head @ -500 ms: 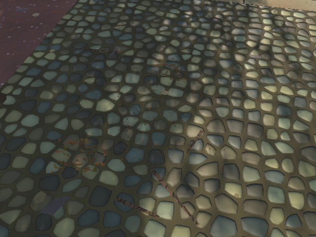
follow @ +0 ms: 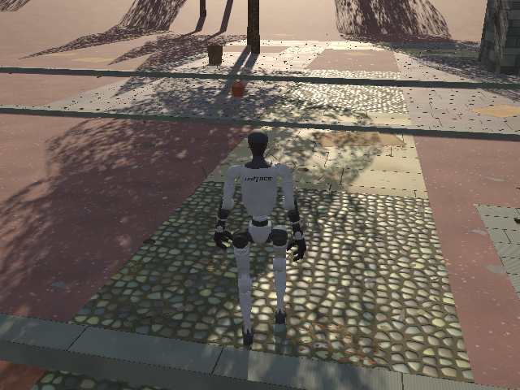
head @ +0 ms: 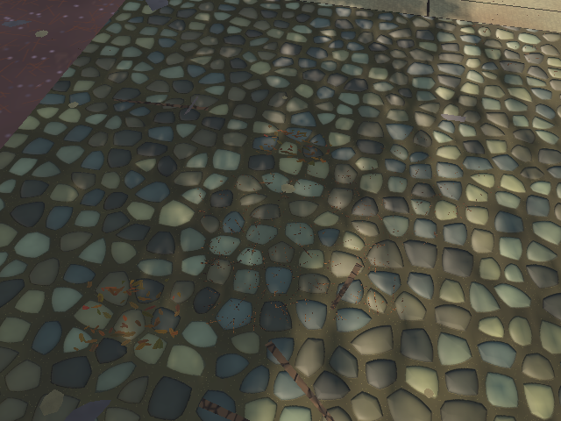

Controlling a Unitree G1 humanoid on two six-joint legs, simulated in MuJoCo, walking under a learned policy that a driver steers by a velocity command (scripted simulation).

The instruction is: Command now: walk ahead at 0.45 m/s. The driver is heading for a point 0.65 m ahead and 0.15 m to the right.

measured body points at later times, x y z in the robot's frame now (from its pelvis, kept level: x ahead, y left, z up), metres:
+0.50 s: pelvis +0.28 -0.05 +0.00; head +0.30 -0.06 +0.45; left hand +0.26 +0.20 -0.14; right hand +0.38 -0.30 -0.14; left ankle +0.34 +0.10 -0.67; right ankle +0.28 -0.10 -0.75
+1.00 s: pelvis +0.54 +0.00 +0.00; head +0.58 +0.01 +0.45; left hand +0.59 +0.25 -0.16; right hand +0.58 -0.25 -0.14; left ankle +0.59 +0.07 -0.75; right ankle +0.51 -0.13 -0.67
